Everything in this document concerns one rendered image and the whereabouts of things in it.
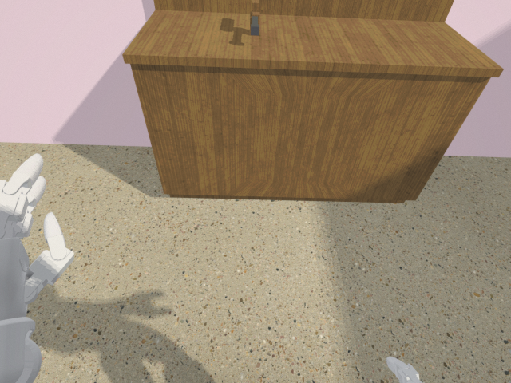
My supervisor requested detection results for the left robot forearm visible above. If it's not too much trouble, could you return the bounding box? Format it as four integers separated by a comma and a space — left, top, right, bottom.
0, 317, 42, 383

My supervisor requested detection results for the left robot hand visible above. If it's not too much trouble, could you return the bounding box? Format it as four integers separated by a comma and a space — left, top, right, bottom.
0, 153, 74, 321

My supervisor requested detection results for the right robot hand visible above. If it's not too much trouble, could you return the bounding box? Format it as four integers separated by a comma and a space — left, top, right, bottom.
386, 357, 424, 383

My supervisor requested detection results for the tap lever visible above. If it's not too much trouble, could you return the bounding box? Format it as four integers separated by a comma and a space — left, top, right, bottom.
251, 16, 259, 36

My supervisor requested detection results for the counter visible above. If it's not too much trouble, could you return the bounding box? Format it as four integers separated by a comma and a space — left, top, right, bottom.
122, 0, 504, 203

